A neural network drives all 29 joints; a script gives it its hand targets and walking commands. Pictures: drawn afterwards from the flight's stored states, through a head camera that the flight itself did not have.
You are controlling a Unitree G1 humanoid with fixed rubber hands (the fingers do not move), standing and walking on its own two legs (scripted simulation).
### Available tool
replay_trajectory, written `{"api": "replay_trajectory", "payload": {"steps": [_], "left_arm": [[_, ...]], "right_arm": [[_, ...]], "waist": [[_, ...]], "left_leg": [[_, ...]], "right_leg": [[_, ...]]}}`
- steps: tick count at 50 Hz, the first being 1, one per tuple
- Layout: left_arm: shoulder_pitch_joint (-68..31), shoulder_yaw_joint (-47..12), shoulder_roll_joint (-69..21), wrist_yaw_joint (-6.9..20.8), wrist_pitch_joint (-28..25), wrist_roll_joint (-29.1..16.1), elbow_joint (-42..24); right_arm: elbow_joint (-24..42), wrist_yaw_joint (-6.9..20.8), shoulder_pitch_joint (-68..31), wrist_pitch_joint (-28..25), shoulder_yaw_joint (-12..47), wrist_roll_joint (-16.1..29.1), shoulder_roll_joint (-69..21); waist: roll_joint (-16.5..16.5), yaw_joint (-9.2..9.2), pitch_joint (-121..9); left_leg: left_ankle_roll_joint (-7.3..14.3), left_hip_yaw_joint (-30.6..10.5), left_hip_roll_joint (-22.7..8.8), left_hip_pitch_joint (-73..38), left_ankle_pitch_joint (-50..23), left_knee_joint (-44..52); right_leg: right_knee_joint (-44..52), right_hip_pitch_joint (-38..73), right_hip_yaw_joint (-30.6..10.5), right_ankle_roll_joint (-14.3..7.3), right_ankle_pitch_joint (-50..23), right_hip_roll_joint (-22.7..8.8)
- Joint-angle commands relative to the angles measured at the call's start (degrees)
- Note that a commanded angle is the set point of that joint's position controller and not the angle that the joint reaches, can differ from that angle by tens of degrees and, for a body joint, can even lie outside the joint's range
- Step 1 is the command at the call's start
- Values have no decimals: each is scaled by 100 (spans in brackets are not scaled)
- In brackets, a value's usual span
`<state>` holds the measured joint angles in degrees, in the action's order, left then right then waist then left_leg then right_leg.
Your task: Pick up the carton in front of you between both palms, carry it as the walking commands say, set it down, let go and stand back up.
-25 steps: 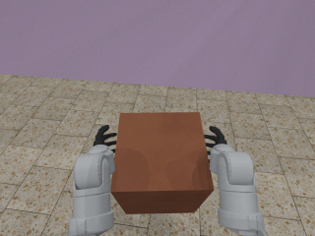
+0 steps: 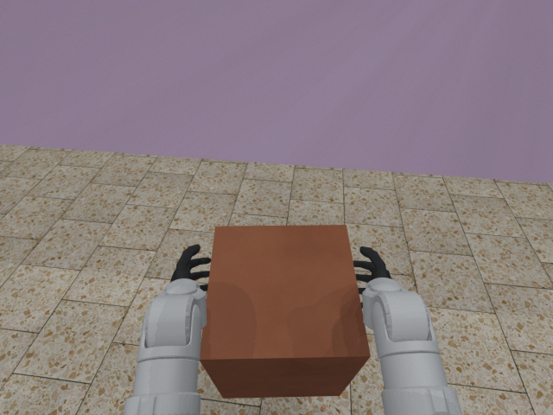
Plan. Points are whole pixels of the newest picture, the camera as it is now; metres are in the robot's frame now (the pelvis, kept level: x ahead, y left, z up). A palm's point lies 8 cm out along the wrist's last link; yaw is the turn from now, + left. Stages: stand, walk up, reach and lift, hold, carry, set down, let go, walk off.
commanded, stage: carry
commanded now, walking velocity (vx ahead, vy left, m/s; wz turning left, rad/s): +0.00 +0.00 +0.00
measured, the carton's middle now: (281, 316) +0.30 +0.00 -0.05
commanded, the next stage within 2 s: hold in 1.04 s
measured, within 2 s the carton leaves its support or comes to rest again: neither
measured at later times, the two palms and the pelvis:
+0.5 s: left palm (174, 308) +0.27 +0.16 +0.05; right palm (378, 307) +0.26 -0.14 +0.04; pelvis -0.03 +0.01 +0.00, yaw +0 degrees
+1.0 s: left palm (167, 319) +0.25 +0.16 +0.04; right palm (375, 316) +0.25 -0.13 +0.04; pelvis -0.03 +0.01 +0.00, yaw +0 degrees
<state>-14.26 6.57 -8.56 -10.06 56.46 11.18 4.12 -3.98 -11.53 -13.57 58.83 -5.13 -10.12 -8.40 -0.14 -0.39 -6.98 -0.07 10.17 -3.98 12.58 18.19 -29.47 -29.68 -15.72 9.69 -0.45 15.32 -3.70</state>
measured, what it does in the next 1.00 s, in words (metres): stands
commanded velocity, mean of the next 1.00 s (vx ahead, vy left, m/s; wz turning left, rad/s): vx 0.00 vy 0.00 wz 0.00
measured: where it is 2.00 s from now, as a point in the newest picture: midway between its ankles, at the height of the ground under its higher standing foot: outside the picture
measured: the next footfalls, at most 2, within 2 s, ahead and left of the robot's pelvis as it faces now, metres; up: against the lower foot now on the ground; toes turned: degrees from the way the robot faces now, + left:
none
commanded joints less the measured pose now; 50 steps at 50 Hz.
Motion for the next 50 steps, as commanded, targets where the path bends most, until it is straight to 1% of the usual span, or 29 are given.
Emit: {"api": "replay_trajectory", "payload": {"steps": [1, 6, 9, 12, 14, 17, 20, 24, 28, 36, 50], "left_arm": [[-2264, -3343, -6104, 2405, -401, -2052, 9], [-2071, -3191, -5776, 2357, -944, -1651, 17], [-2106, -2865, -5455, 2307, -1262, -1315, 232], [-2174, -2486, -5251, 2281, -1608, -1012, 601], [-2270, -2367, -5236, 2279, -1807, -912, 778], [-2357, -2341, -5324, 2287, -1980, -869, 930], [-2300, -2466, -5422, 2293, -1974, -927, 905], [-2082, -2705, -5440, 2268, -1734, -1085, 666], [-1944, -2629, -5289, 2240, -1606, -1045, 630], [-2116, -2779, -5335, 2237, -1633, -1155, 447], [-2011, -2765, -5286, 2235, -1608, -1140, 448]], "right_arm": [[413, 2532, -2877, -666, 3346, 2133, -6011], [338, 2474, -2658, -1209, 3208, 1729, -5736], [180, 2397, -2647, -1543, 2882, 1354, -5372], [-162, 2359, -2719, -1897, 2489, 1046, -5136], [-340, 2354, -2807, -2101, 2363, 946, -5120], [-492, 2364, -2893, -2277, 2343, 908, -5219], [-451, 2372, -2844, -2270, 2487, 983, -5332], [-175, 2355, -2654, -2024, 2760, 1170, -5353], [-149, 2326, -2513, -1890, 2691, 1132, -5193], [20, 2322, -2670, -1925, 2818, 1223, -5237], [-1, 2321, -2560, -1902, 2785, 1203, -5195]], "waist": [[-10, 15, -1189], [-13, 22, -1168], [0, 29, -1139], [-3, 38, -1122], [-5, 40, -1142], [-4, 39, -1211], [-9, 37, -1285], [-10, 35, -1325], [-12, 36, -1229], [-8, 32, -1198], [-14, 32, -1216]], "left_leg": [[43, -545, -605, -211, -1418, 460], [48, -542, -607, -156, -1324, 491], [55, -559, -614, -114, -1192, 514], [64, -575, -618, -87, -1074, 549], [71, -586, -620, -75, -1026, 567], [84, -601, -618, -71, -1007, 571], [97, -608, -614, -72, -1068, 543], [101, -601, -609, -55, -1190, 489], [100, -598, -610, 14, -1183, 496], [115, -633, -606, 62, -1030, 562], [143, -646, -596, 85, -1059, 577]], "right_leg": [[368, 561, -593, -45, -1542, -623], [401, 502, -604, -25, -1428, -631], [442, 440, -615, -13, -1300, -627], [474, 387, -630, -8, -1183, -617], [479, 386, -636, -8, -1148, -612], [470, 411, -635, -11, -1147, -608], [445, 439, -627, -14, -1200, -611], [415, 440, -609, -13, -1288, -620], [418, 382, -609, -6, -1265, -624], [447, 338, -625, 11, -1110, -619], [433, 314, -609, 29, -1089, -617]]}}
